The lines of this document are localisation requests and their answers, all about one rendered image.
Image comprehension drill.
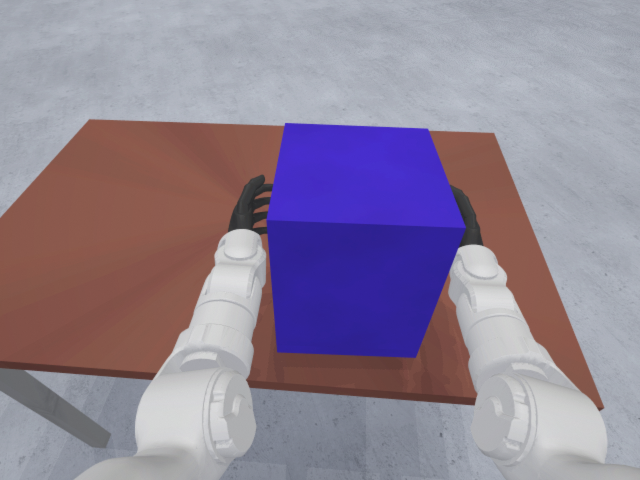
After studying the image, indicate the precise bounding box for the right robot upper arm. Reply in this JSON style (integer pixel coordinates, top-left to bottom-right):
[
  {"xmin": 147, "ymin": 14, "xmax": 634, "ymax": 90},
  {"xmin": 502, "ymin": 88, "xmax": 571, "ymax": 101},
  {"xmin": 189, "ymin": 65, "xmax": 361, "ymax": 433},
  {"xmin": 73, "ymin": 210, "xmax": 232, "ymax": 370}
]
[{"xmin": 470, "ymin": 372, "xmax": 640, "ymax": 480}]

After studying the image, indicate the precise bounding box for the robot left hand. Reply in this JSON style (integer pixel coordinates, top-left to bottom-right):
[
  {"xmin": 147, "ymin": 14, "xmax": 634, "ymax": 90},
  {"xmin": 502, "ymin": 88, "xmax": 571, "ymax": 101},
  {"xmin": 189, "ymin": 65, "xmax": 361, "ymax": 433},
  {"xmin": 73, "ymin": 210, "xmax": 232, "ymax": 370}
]
[{"xmin": 228, "ymin": 175, "xmax": 273, "ymax": 235}]

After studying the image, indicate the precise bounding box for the carton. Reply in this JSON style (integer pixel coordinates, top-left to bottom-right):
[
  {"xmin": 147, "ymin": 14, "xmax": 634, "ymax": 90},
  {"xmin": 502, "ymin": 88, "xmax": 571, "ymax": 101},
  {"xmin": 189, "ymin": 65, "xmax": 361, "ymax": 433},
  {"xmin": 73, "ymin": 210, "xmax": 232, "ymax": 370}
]
[{"xmin": 266, "ymin": 123, "xmax": 466, "ymax": 358}]

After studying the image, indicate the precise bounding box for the robot right hand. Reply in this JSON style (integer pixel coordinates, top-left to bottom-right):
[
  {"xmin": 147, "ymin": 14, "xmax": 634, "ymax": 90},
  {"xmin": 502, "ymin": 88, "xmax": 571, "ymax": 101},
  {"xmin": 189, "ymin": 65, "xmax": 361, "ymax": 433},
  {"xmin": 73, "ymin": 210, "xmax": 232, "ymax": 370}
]
[{"xmin": 450, "ymin": 185, "xmax": 484, "ymax": 248}]

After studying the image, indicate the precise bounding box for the robot right forearm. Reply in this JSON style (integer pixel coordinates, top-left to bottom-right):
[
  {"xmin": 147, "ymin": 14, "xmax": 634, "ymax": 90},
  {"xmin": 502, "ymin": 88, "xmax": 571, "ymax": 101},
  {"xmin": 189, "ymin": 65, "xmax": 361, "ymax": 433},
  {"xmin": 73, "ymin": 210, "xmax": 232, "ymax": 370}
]
[{"xmin": 448, "ymin": 245, "xmax": 607, "ymax": 458}]

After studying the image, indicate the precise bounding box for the robot left forearm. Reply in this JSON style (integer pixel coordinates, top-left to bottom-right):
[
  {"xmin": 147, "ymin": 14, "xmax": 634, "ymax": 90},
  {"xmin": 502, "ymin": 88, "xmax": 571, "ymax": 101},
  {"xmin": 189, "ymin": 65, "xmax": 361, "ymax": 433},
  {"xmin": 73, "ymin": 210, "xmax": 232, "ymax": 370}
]
[{"xmin": 135, "ymin": 229, "xmax": 266, "ymax": 447}]

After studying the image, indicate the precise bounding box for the left robot upper arm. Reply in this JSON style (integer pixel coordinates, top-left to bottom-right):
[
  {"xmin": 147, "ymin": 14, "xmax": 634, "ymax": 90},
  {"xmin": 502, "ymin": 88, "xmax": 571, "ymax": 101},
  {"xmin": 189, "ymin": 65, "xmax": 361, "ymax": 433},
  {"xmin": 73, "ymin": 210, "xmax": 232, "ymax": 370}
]
[{"xmin": 74, "ymin": 367, "xmax": 256, "ymax": 480}]

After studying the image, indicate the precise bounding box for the table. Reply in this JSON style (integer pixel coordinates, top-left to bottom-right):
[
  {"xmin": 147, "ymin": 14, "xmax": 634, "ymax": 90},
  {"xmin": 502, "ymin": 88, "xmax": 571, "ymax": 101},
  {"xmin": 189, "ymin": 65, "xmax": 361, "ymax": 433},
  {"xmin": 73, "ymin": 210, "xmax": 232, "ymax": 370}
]
[{"xmin": 0, "ymin": 119, "xmax": 604, "ymax": 448}]

